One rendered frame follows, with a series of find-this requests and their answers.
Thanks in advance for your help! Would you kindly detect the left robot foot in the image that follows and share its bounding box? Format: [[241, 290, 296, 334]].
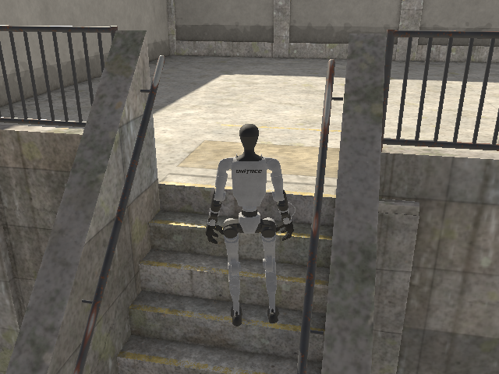
[[231, 306, 242, 326]]

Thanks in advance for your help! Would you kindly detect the right robot shin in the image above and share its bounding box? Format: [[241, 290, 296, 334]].
[[265, 258, 277, 313]]

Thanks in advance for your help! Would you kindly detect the right robot hand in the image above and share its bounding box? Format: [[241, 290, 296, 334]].
[[276, 222, 294, 241]]

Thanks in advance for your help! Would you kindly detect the right robot upper arm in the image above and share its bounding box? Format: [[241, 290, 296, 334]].
[[265, 157, 285, 202]]

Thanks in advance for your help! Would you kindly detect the left robot hand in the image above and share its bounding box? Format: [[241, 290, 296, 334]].
[[206, 224, 224, 244]]

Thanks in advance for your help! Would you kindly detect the right robot forearm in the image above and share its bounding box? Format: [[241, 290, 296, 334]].
[[277, 189, 292, 224]]

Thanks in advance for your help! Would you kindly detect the left robot upper arm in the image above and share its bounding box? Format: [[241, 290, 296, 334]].
[[214, 157, 233, 201]]

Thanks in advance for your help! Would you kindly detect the left robot forearm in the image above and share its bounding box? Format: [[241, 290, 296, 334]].
[[207, 190, 222, 226]]

